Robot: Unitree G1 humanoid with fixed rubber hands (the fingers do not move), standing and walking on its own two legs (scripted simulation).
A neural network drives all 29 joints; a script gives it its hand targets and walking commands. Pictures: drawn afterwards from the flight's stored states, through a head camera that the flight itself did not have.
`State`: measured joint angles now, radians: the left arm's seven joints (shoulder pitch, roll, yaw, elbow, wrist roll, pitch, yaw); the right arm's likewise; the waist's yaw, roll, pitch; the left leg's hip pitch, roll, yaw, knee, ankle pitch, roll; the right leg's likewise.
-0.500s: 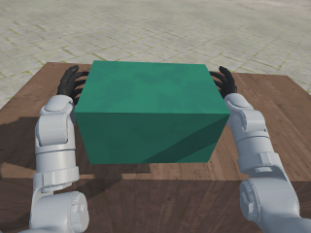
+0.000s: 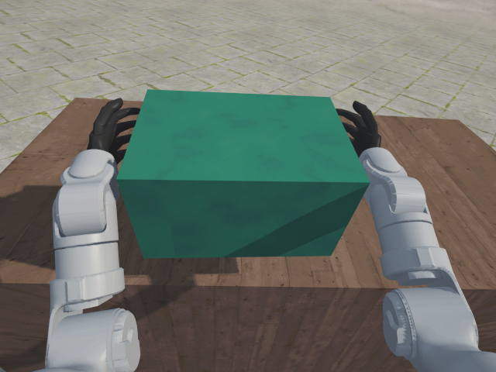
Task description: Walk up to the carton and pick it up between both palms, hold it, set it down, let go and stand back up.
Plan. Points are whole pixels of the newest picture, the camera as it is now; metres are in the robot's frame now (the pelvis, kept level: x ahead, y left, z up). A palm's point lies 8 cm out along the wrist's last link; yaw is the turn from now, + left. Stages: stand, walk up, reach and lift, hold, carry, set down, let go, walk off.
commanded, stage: hold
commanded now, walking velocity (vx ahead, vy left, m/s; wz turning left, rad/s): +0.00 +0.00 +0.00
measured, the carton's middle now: (240, 174) +0.36 +0.01 +0.18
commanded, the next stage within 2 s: set down in 1.28 s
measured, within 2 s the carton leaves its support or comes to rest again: neither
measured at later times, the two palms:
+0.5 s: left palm (107, 158) +0.35 +0.20 +0.22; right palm (362, 155) +0.37 -0.19 +0.22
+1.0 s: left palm (106, 154) +0.35 +0.20 +0.22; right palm (363, 152) +0.37 -0.19 +0.23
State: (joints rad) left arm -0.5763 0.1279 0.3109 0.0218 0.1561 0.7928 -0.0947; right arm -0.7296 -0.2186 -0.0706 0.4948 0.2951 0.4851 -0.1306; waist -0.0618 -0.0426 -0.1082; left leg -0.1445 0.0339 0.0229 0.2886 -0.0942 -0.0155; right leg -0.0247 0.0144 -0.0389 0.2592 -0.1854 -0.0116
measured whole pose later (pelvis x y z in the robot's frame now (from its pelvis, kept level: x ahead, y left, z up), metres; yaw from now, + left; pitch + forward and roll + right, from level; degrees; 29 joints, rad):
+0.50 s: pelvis +0.00 +0.00 +0.00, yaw +0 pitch -3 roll +0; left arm -0.57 0.13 0.31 0.05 0.17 0.80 -0.11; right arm -0.74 -0.22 -0.06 0.53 0.29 0.50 -0.13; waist -0.06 -0.04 -0.10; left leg -0.14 0.03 0.02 0.28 -0.09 -0.02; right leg -0.02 0.01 -0.04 0.26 -0.19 -0.01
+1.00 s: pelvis +0.00 +0.00 +0.00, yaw +0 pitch -3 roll +0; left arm -0.59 0.12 0.33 0.07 0.18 0.80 -0.11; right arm -0.75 -0.22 -0.07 0.54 0.27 0.50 -0.13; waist -0.06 -0.04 -0.10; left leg -0.13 0.03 0.03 0.28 -0.09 -0.01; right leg -0.01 0.01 -0.03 0.25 -0.18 -0.01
